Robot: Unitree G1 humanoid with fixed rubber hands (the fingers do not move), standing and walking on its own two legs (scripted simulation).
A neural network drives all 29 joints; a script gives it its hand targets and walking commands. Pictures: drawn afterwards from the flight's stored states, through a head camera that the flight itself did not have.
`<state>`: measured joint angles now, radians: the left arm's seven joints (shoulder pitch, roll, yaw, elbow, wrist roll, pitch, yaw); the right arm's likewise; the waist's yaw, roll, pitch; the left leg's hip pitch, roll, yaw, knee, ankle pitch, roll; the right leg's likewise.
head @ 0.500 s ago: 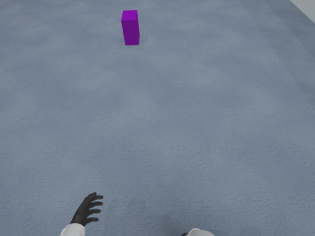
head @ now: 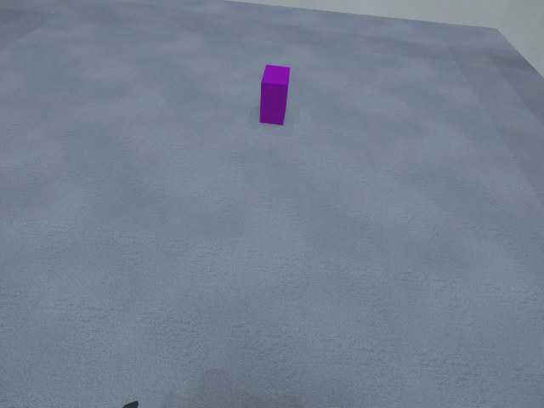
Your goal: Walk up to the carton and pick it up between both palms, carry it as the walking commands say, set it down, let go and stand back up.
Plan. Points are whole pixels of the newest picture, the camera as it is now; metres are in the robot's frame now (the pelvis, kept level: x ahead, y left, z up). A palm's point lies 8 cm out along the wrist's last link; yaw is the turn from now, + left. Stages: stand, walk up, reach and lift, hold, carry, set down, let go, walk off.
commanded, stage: walk up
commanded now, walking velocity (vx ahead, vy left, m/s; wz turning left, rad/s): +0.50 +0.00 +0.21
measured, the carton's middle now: (274, 95) +2.05 -0.16 -0.63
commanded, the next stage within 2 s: none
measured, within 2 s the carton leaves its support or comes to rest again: neither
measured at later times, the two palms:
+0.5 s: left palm (157, 301) +0.35 +0.21 -0.11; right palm (424, 336) +0.28 -0.30 -0.14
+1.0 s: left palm (126, 242) +0.50 +0.31 -0.13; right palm (348, 217) +0.55 -0.20 -0.11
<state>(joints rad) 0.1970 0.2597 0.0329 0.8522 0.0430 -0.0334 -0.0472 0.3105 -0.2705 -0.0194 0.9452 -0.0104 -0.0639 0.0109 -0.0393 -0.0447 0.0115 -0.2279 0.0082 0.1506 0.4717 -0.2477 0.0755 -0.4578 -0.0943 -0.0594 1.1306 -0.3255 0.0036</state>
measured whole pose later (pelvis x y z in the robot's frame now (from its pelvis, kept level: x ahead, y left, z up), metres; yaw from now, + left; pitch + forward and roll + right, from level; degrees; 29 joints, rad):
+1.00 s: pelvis +0.46 +0.05 +0.00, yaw +8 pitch +0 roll -1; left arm 0.24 0.25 0.04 0.92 0.03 -0.03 -0.04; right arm 0.26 -0.24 -0.01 0.98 0.00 -0.08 0.00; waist 0.00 -0.04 0.01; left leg -0.16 0.01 0.19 0.44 -0.27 0.06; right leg -0.47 -0.11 -0.06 1.16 -0.29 0.00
